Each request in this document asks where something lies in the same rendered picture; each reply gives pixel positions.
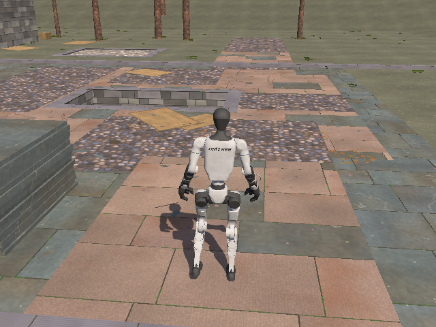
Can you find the left robot upper arm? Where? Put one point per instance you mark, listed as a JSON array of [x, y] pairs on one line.
[[198, 143]]

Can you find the robot left forearm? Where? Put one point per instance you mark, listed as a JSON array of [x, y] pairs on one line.
[[186, 179]]

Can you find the robot right forearm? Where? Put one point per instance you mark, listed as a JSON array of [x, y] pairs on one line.
[[251, 180]]

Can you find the right robot upper arm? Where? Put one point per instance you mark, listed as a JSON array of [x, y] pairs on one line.
[[244, 156]]

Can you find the robot torso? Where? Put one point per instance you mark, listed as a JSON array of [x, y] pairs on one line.
[[218, 164]]

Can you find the robot head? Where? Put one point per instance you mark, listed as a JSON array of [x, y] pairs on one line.
[[221, 117]]

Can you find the robot right hand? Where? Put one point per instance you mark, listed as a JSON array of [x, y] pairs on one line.
[[255, 192]]

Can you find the robot left hand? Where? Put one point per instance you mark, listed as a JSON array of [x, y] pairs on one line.
[[182, 191]]

